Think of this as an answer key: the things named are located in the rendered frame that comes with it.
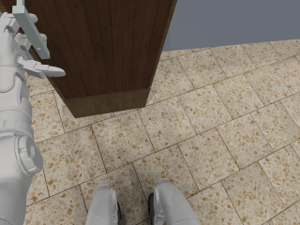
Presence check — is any robot left forearm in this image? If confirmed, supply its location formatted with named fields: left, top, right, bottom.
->
left=0, top=67, right=34, bottom=141

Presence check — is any robot left thigh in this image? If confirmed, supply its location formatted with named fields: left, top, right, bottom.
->
left=84, top=188, right=118, bottom=225

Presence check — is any robot left upper arm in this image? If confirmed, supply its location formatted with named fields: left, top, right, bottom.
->
left=0, top=135, right=44, bottom=225

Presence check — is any robot right thigh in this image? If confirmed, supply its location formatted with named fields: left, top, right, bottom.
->
left=153, top=182, right=201, bottom=225

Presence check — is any handle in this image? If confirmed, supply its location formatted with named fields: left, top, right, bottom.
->
left=12, top=0, right=51, bottom=60

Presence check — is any cupboard door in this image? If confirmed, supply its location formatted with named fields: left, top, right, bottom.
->
left=0, top=0, right=173, bottom=99

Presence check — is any robot thigh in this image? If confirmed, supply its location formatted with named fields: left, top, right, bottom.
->
left=153, top=182, right=201, bottom=225
left=84, top=188, right=118, bottom=225

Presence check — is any left robot hand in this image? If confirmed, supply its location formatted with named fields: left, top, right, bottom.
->
left=0, top=12, right=66, bottom=80

